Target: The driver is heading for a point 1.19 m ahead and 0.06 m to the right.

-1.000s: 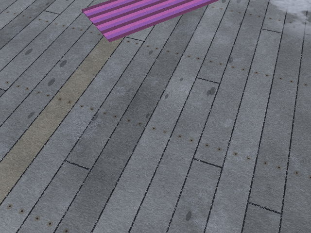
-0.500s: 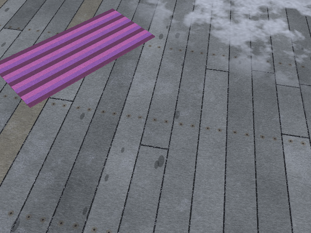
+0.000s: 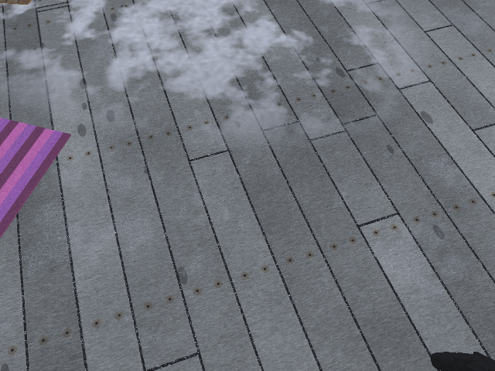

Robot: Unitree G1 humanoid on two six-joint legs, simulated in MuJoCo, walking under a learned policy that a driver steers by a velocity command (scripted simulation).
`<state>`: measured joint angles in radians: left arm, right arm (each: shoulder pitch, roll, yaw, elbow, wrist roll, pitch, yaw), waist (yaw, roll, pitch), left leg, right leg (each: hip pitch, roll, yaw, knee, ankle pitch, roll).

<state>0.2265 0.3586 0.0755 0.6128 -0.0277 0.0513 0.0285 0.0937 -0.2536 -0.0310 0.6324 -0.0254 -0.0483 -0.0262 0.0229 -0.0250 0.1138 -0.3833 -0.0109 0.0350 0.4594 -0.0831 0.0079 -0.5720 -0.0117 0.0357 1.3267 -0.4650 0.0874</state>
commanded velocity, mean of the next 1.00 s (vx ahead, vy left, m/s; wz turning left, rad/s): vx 0.07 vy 0.00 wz -0.16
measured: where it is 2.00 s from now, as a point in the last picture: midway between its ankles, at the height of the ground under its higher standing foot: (176, 284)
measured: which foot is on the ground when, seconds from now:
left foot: down 0.00-0.28, up 0.30-0.62, down 0.64-0.98, up 1.00-1.00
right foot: up 0.00-0.26, down 0.28-0.66, up 0.68-0.96, down 0.98-1.00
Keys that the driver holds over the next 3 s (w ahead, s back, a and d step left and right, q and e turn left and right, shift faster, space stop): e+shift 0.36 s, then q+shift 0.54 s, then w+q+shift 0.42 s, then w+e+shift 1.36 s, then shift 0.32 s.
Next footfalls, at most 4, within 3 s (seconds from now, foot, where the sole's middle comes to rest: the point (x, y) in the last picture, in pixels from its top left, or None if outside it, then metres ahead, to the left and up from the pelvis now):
0.28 right None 0.13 -0.14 -0.77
0.64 left None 0.20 0.09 -0.77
0.98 right None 0.14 -0.13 -0.77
1.52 left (150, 354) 0.44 0.30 -0.77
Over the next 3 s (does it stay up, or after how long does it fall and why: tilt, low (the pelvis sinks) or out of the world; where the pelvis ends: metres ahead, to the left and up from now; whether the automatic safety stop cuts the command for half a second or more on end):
stays up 1.40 0.01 -0.01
